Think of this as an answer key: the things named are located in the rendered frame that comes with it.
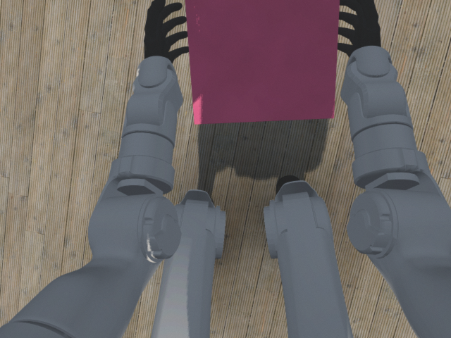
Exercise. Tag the left robot forearm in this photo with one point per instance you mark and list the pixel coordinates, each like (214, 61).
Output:
(144, 163)

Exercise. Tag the right robot upper arm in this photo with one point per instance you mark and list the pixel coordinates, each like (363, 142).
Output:
(407, 236)

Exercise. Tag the right robot forearm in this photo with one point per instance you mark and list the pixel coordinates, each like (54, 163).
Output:
(381, 127)

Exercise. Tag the robot right hand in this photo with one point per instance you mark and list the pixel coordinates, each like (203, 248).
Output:
(365, 23)

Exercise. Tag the left robot upper arm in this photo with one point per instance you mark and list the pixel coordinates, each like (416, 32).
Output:
(129, 237)

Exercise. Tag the robot left hand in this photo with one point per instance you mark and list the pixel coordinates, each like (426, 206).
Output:
(155, 41)

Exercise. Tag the robot left thigh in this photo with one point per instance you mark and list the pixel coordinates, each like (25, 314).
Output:
(184, 304)

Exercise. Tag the carton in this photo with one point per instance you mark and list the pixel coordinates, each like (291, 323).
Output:
(262, 60)

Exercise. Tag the left robot shin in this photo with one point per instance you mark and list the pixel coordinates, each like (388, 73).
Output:
(193, 194)

